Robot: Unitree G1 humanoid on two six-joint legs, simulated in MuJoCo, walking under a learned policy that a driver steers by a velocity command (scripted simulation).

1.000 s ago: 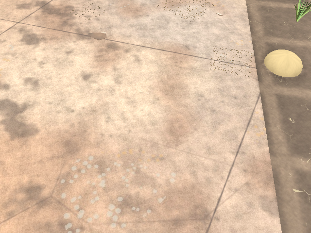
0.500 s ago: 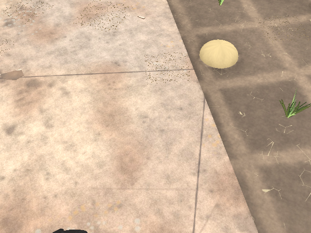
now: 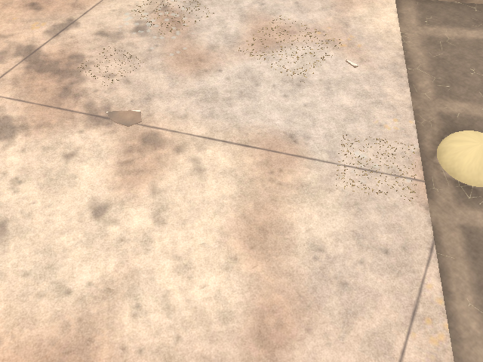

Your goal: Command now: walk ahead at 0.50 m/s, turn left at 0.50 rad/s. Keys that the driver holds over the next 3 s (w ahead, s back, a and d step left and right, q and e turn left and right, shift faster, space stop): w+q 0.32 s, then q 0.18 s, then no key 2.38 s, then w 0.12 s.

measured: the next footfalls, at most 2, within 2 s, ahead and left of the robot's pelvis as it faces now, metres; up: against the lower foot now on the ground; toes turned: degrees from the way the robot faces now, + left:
right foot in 0.50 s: +0.46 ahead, -0.04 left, +0.00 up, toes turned +22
left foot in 0.90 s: +0.32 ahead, +0.14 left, +0.00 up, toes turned +21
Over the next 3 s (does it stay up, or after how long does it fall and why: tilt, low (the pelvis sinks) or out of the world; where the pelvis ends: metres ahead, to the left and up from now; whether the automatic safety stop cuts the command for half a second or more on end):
stays up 0.37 0.05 0.03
